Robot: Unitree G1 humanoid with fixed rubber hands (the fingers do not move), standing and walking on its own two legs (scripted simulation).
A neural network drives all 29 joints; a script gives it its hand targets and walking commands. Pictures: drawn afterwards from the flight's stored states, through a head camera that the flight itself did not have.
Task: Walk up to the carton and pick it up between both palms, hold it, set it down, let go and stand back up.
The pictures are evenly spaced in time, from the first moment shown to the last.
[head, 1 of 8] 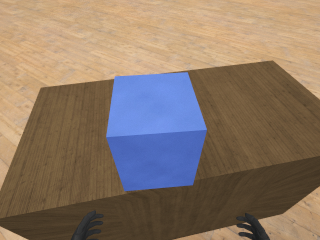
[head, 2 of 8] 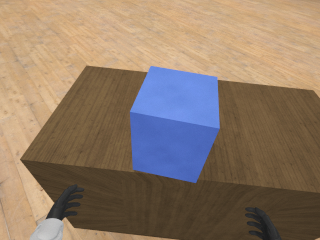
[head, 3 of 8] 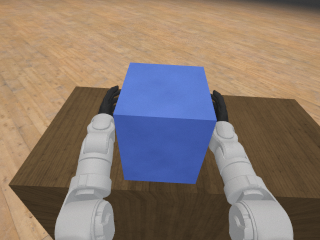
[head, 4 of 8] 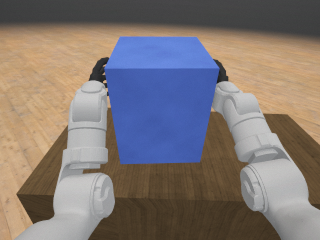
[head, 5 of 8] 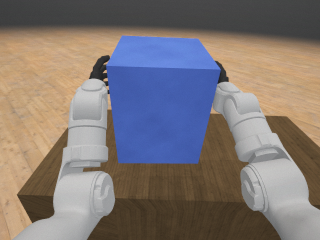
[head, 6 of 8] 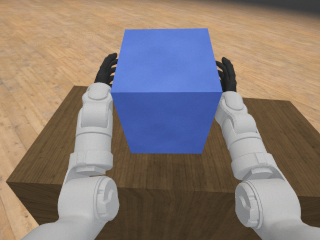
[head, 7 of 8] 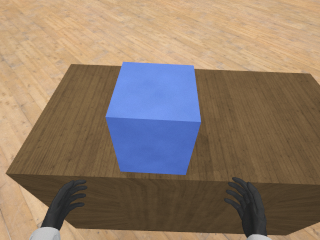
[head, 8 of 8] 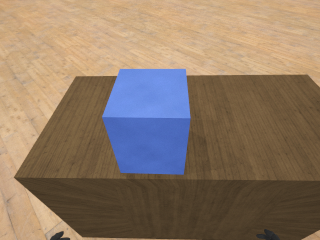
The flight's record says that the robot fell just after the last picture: no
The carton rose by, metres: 0.26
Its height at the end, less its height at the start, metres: +0.00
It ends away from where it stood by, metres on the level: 0.03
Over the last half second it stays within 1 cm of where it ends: yes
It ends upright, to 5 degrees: yes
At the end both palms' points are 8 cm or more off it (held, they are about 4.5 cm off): yes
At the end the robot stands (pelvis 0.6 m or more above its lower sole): yes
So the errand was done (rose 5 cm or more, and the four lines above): yes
